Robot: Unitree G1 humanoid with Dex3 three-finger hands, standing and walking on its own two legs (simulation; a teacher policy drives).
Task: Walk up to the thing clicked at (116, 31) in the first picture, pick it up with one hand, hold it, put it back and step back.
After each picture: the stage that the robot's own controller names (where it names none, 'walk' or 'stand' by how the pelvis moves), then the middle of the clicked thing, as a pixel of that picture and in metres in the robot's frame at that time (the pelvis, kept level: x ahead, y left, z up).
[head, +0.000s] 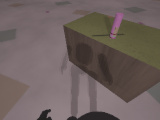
stand; (115, 26) +0.92 -0.22 +0.12
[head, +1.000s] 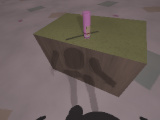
walk; (86, 25) +0.84 +0.11 +0.14
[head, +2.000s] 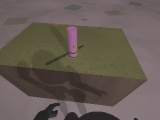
stand; (72, 44) +0.55 +0.17 +0.13
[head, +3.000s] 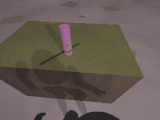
stand; (66, 42) +0.54 +0.22 +0.13
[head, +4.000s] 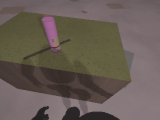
walk; (52, 37) +0.52 +0.32 +0.15
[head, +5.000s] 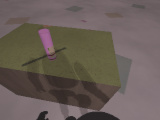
stand; (48, 46) +0.52 +0.36 +0.12
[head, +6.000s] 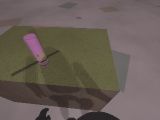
stand; (38, 52) +0.44 +0.39 +0.12
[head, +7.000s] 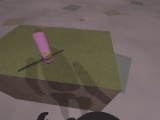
stand; (44, 50) +0.47 +0.37 +0.11
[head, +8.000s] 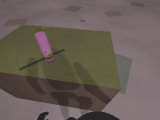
stand; (46, 49) +0.49 +0.37 +0.11
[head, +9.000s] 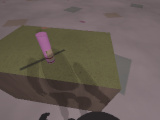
stand; (46, 49) +0.49 +0.36 +0.11
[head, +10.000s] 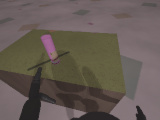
rise first; (51, 51) +0.48 +0.36 +0.12
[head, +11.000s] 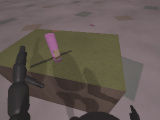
go down; (54, 49) +0.51 +0.35 +0.12
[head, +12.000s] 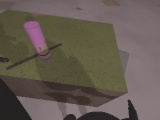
go down; (40, 44) +0.46 +0.33 +0.14
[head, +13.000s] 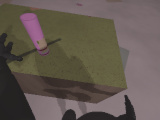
close in; (38, 38) +0.48 +0.34 +0.15
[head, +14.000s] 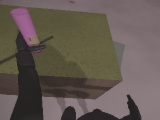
close; (30, 35) +0.50 +0.35 +0.17
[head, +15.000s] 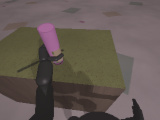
lift; (53, 48) +0.38 +0.22 +0.24
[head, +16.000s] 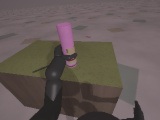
lift; (68, 47) +0.35 +0.15 +0.30
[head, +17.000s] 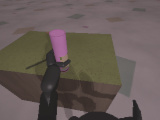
hold; (61, 54) +0.34 +0.19 +0.24
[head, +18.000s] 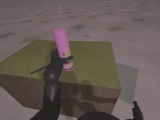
hold; (64, 51) +0.36 +0.18 +0.27
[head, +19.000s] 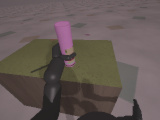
hold; (66, 47) +0.34 +0.15 +0.30
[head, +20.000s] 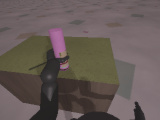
crouch; (60, 51) +0.36 +0.20 +0.25
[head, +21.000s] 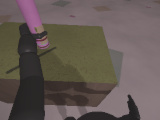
lower; (36, 26) +0.49 +0.30 +0.28
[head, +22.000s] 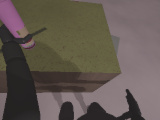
lower; (17, 28) +0.51 +0.35 +0.18
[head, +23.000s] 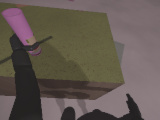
lower; (27, 36) +0.47 +0.35 +0.17
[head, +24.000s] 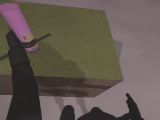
lower; (24, 33) +0.49 +0.35 +0.18
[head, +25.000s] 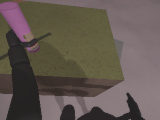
lower; (24, 32) +0.49 +0.35 +0.18
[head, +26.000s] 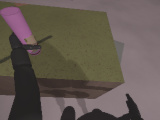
open; (25, 36) +0.48 +0.35 +0.17
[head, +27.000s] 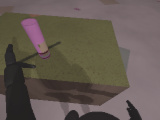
sink last; (39, 42) +0.46 +0.34 +0.16
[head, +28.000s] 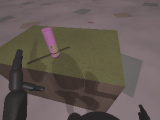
stand; (52, 44) +0.52 +0.37 +0.15
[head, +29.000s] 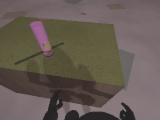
stand; (43, 41) +0.49 +0.36 +0.15
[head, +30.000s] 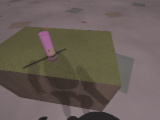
stand; (49, 48) +0.51 +0.36 +0.12
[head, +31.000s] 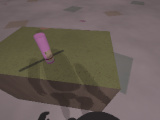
stand; (45, 50) +0.48 +0.37 +0.11
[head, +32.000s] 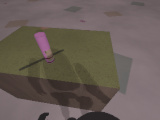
stand; (45, 49) +0.49 +0.37 +0.11
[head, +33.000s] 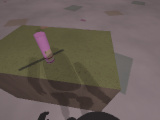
stand; (45, 49) +0.48 +0.37 +0.11
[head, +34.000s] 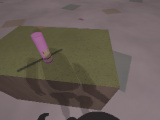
stand; (43, 49) +0.49 +0.37 +0.11
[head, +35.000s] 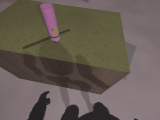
walk; (52, 26) +0.59 +0.31 +0.15
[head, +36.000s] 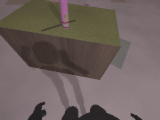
walk; (64, 14) +0.86 +0.32 +0.13
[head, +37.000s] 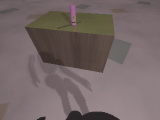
stand; (73, 16) +1.17 +0.34 +0.13
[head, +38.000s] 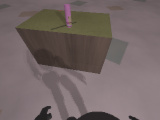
stand; (68, 16) +1.10 +0.34 +0.12
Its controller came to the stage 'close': yes
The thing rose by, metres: 0.25
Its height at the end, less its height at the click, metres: +0.00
